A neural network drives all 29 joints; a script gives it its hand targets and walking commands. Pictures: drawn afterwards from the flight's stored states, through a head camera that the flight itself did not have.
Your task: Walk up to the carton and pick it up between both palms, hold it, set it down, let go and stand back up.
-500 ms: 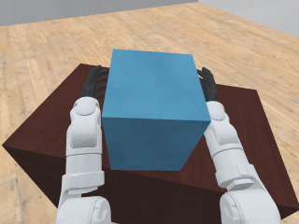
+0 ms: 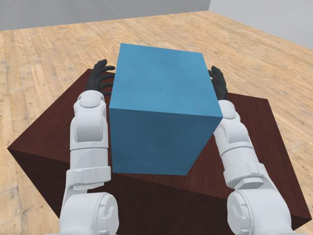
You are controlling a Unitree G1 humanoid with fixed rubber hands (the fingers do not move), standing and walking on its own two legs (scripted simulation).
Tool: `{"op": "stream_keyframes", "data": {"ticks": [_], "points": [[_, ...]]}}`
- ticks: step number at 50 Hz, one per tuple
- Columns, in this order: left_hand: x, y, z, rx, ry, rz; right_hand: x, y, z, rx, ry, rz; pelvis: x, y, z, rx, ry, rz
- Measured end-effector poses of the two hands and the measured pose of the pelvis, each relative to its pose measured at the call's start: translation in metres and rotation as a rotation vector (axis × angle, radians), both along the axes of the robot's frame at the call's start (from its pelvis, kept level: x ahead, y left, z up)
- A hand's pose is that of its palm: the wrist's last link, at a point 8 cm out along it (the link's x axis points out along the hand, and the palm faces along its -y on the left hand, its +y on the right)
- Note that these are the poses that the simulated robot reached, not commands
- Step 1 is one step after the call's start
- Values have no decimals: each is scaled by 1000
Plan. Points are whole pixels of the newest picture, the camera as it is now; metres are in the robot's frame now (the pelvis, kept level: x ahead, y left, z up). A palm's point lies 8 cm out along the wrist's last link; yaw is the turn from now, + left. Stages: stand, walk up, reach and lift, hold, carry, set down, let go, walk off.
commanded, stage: reach and lift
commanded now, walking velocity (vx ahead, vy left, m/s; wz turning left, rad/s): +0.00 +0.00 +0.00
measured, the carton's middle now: (156, 114) +0.38 -0.01 +0.15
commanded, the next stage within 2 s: hold in 0.38 s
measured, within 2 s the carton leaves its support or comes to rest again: neither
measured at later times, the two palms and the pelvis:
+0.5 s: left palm (91, 89) +0.37 +0.13 +0.23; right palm (219, 94) +0.37 -0.16 +0.22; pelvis -0.01 -0.01 +0.00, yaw +0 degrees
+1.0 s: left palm (85, 86) +0.36 +0.14 +0.25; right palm (217, 88) +0.37 -0.15 +0.23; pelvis +0.00 -0.01 +0.00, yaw +0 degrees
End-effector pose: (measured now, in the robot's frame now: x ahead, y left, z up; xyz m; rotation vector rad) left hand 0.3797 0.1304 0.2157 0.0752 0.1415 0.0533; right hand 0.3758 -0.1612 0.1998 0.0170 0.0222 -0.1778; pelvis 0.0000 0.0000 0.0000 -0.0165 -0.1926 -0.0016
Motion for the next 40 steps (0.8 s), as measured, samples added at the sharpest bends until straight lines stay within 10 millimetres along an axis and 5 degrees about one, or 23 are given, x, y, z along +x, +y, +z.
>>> {"op": "stream_keyframes", "data": {"ticks": [13,40], "points": [[-2,-10,3,-4,-2,4,0,-10,2,10,-6,6,-1,-12,0,4,-9,9],[-26,16,26,-39,-35,39,-12,15,30,12,-40,42,-9,-4,-1,4,-27,8]]}}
